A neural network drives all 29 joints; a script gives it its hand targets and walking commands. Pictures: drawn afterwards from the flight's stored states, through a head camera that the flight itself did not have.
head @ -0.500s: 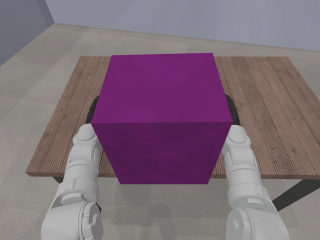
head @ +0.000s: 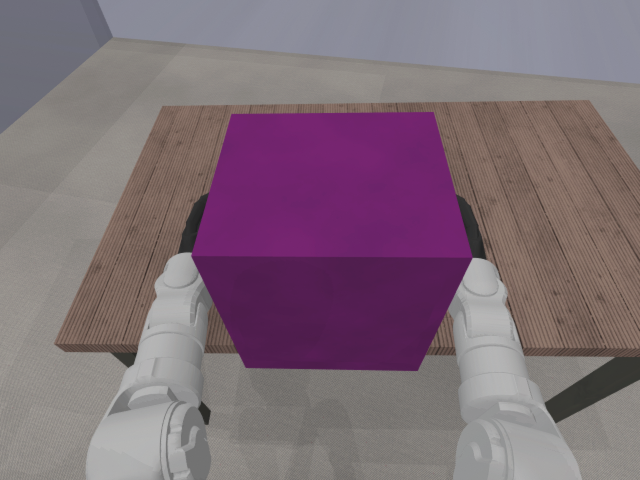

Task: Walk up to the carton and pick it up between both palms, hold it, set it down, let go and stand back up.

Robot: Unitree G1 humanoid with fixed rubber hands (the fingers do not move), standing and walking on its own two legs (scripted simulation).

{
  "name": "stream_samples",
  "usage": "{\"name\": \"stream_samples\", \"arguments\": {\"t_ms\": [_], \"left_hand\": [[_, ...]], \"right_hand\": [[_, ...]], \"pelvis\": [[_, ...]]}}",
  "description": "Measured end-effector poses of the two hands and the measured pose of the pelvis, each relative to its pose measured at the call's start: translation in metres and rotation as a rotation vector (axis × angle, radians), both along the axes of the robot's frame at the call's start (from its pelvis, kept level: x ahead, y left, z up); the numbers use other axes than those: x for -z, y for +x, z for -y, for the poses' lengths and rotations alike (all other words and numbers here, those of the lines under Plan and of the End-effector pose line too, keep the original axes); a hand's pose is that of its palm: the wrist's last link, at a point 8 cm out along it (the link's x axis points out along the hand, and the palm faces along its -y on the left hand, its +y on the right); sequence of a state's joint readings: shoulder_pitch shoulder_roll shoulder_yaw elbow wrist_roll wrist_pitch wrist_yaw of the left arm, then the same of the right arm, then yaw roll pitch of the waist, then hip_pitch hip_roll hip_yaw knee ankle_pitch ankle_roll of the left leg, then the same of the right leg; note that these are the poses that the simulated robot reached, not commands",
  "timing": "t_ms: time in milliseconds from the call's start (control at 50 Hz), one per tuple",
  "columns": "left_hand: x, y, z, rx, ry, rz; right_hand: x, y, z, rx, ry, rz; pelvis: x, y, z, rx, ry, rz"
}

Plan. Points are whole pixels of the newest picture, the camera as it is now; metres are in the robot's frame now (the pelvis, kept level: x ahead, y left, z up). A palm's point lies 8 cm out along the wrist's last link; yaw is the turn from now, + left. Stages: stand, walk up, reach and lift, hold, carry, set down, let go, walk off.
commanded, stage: set down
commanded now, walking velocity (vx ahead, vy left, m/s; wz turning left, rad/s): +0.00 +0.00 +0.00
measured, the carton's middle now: (331, 251) +0.42 -0.04 +0.04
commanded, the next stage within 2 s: none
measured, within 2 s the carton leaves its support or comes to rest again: neither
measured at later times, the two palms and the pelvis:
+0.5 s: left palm (197, 254) +0.42 +0.14 +0.06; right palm (465, 255) +0.38 -0.21 +0.06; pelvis -0.01 +0.00 +0.00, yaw -1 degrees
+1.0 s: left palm (175, 237) +0.44 +0.17 +0.07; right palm (479, 234) +0.40 -0.23 +0.07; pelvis -0.01 +0.00 +0.00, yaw -3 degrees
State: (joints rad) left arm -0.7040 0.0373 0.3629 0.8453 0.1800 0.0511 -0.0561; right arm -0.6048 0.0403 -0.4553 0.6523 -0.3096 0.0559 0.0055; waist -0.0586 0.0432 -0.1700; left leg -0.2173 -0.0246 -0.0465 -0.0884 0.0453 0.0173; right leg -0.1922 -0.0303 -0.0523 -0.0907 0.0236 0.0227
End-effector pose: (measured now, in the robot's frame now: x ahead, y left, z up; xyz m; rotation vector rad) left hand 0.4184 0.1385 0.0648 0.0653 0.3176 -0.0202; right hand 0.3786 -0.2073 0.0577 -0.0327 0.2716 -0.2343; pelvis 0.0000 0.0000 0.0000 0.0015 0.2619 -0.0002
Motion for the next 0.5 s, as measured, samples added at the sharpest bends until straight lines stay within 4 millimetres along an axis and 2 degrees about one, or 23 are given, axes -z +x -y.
{"name": "stream_samples", "arguments": {"t_ms": [500], "left_hand": [[0.0049, -0.0001, -0.0014, 0.008, -0.029, 0.036]], "right_hand": [[0.0018, -0.0004, -0.0006, 0.003, -0.003, 0.006]], "pelvis": [[0.0004, -0.0067, 0.0006, 0.02, -0.001, -0.017]]}}
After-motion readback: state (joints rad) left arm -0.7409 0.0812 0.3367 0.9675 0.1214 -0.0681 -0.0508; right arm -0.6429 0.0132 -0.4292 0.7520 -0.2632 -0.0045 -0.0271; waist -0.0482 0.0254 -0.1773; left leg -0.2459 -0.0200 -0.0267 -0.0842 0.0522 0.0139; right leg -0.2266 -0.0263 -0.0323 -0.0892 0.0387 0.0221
